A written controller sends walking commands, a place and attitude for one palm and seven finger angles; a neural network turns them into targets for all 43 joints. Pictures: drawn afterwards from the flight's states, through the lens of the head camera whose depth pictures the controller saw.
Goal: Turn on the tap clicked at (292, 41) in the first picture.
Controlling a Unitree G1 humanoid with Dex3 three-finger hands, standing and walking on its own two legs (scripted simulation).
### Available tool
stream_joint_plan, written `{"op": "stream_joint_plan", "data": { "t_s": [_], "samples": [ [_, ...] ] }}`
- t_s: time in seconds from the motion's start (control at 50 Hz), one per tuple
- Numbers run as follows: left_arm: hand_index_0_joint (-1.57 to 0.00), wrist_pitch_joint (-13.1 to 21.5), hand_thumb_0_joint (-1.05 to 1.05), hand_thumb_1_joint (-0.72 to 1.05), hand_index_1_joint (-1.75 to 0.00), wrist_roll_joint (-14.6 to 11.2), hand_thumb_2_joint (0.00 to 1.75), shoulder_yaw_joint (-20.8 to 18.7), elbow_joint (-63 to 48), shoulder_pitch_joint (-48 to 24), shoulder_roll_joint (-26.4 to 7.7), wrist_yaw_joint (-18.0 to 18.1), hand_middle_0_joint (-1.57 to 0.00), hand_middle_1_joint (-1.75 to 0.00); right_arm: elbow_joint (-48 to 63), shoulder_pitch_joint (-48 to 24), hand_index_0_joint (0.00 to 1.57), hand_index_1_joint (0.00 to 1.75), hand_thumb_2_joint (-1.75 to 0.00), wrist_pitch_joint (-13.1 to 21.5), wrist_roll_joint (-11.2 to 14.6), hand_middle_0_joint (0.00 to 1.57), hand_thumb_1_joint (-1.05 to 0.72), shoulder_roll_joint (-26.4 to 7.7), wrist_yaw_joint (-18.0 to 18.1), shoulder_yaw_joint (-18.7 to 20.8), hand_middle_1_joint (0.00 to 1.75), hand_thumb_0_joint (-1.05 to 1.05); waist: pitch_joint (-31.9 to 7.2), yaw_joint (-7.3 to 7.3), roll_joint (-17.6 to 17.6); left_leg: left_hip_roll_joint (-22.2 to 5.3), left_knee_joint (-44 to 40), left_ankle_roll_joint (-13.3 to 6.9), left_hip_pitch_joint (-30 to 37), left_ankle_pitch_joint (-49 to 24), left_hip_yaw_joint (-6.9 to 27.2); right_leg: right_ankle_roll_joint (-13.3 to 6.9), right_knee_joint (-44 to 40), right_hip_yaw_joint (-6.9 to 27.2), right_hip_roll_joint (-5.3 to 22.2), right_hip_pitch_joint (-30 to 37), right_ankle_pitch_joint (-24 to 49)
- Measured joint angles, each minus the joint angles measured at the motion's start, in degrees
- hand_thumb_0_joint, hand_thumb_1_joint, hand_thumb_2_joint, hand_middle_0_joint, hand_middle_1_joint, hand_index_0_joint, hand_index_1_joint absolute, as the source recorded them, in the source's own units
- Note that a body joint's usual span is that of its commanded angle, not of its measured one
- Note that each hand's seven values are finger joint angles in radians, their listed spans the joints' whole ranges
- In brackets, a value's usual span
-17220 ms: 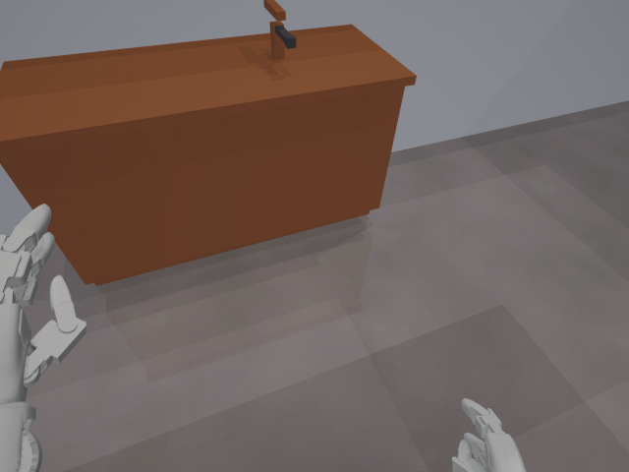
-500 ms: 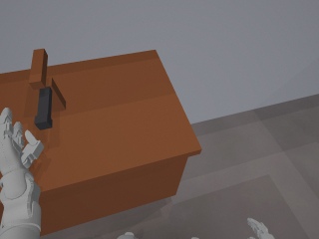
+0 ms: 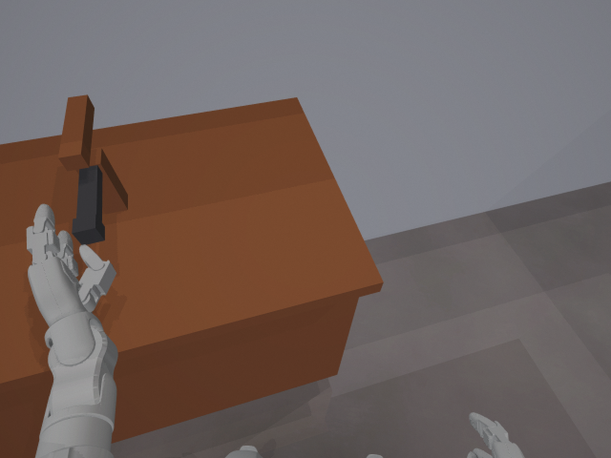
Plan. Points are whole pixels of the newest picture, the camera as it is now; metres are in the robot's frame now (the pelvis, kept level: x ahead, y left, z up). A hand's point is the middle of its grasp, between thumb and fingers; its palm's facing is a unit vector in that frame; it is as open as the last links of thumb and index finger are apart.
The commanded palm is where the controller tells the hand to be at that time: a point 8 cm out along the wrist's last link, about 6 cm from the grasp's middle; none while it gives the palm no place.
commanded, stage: push the lever round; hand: left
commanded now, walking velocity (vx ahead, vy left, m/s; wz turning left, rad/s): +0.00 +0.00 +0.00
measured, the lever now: (89, 229) +0.38 +0.31 +0.08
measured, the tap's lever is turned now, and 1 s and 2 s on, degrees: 2 18 48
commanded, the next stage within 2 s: none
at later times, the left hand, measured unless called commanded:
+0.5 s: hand (137, 251) +0.36 +0.25 +0.05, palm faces +0.67 -0.74 -0.08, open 7.9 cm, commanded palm +0.31 +0.27 +0.06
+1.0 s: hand (158, 240) +0.38 +0.22 +0.05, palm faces +0.75 -0.66 -0.08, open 7.9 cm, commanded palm +0.33 +0.24 +0.06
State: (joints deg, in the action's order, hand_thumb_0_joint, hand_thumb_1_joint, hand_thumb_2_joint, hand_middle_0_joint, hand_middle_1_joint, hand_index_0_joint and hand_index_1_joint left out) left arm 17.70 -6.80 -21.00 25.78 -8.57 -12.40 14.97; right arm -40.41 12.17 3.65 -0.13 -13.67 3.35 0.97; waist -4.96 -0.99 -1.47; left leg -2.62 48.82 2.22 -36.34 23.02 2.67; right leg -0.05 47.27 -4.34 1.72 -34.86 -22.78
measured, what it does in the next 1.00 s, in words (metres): stands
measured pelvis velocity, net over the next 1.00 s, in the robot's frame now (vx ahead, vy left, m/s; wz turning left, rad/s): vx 0.01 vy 0.00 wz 0.01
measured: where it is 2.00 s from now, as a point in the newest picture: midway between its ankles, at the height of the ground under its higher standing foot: outside the picture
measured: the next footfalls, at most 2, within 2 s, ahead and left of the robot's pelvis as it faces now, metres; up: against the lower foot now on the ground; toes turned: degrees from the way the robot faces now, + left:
none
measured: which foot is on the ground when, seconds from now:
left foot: down 0.00-1.00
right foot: down 0.00-1.00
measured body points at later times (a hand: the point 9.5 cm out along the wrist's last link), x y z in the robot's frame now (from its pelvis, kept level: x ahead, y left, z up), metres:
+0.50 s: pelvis +0.00 +0.00 +0.00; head +0.05 +0.00 +0.45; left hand +0.32 +0.28 +0.06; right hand +0.13 -0.25 -0.11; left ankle +0.01 +0.14 -0.70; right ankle +0.01 -0.12 -0.70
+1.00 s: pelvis +0.01 +0.00 +0.00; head +0.05 +0.00 +0.45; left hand +0.34 +0.25 +0.06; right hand +0.14 -0.25 -0.12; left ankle +0.01 +0.14 -0.70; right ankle +0.01 -0.12 -0.70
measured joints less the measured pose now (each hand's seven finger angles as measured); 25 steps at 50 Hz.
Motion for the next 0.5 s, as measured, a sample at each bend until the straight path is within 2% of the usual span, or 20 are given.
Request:
{"op": "stream_joint_plan", "data": {
  "t_s": [0.5],
  "samples": [
    [-0.14,-1.7,0.04,0.90,-0.15,5.7,0.92,4.3,2.5,-4.8,4.8,14.5,-0.15,-0.15,-0.8,-0.3,0.20,0.30,-0.89,-1.3,-1.6,0.20,-0.90,0.8,-1.0,0.5,0.30,0.01,-0.9,-0.55,0.1,0.1,-0.4,0.0,0.2,0.1,0.1,0.0,-0.3,0.0,0.1,0.2,-0.2]
  ]
}}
